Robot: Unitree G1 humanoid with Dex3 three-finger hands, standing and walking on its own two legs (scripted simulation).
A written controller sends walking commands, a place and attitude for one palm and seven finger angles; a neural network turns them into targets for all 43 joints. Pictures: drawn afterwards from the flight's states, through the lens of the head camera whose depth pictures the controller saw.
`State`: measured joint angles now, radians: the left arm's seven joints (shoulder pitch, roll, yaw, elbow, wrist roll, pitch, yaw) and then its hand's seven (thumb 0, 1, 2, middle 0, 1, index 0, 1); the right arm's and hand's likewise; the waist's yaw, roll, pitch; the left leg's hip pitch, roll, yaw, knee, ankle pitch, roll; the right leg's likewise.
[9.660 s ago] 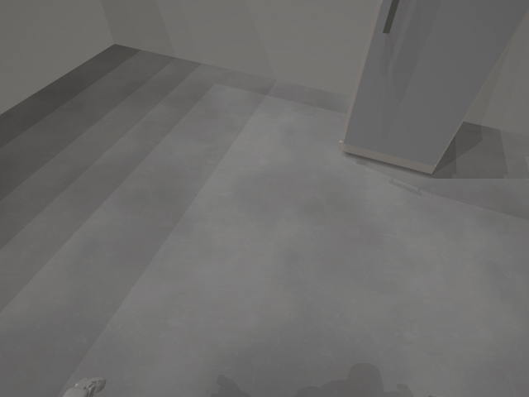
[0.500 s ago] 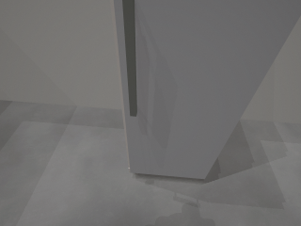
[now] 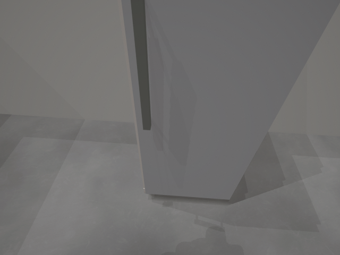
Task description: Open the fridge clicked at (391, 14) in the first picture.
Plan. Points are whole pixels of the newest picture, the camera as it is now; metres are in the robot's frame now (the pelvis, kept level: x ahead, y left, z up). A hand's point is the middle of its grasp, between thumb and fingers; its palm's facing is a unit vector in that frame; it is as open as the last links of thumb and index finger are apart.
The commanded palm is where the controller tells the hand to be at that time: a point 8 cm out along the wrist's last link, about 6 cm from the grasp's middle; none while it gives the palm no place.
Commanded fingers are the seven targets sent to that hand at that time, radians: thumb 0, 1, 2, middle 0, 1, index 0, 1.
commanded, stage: look again from close up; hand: left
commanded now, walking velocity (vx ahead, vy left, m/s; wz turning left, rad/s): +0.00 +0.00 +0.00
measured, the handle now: (144, 72) +0.55 +0.11 +0.15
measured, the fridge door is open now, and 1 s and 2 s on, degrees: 0 0 0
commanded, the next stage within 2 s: raise the hand to about handle height in 1.52 s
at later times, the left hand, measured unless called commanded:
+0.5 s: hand out of the picture -0.01 +0.15 -0.18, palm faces +0.03 -0.99 -0.15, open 7.3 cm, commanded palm none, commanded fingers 0.00 0.90 0.90 -0.20 -0.30 -0.20 -0.30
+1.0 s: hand out of the picture +0.00 +0.16 -0.17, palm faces +0.02 -0.99 -0.16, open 7.3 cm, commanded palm none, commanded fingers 0.00 0.90 0.90 -0.20 -0.30 -0.20 -0.30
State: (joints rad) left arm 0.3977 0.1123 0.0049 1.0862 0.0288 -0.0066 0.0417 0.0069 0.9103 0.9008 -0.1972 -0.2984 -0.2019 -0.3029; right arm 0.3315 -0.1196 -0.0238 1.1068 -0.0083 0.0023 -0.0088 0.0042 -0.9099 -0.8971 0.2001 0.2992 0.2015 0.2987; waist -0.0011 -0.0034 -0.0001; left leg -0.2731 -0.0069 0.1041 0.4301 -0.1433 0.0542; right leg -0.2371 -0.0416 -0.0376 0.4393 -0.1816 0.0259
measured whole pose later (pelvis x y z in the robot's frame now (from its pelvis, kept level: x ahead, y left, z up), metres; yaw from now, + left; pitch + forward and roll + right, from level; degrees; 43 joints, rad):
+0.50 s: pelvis +0.01 +0.00 +0.00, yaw +0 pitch -1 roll -1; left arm 0.36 0.11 0.00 1.09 0.03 -0.01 0.04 0.01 0.91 0.90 -0.20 -0.30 -0.20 -0.30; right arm 0.31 -0.12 -0.02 1.11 -0.01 -0.01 -0.01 0.00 -0.91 -0.90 0.20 0.30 0.20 0.30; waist 0.00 -0.01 0.01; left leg -0.26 -0.01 0.11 0.42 -0.15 0.06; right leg -0.22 -0.04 -0.03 0.42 -0.19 0.03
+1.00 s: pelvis +0.03 +0.00 +0.00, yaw -1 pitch -1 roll +0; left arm 0.35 0.12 0.00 1.11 0.02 -0.01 0.04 0.01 0.91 0.90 -0.20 -0.30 -0.20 -0.30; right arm 0.30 -0.13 -0.02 1.13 -0.01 -0.01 -0.02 0.01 -0.91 -0.90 0.20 0.30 0.20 0.30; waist 0.00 -0.01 0.02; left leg -0.21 -0.01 0.12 0.38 -0.16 0.05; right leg -0.18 -0.04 -0.02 0.40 -0.20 0.03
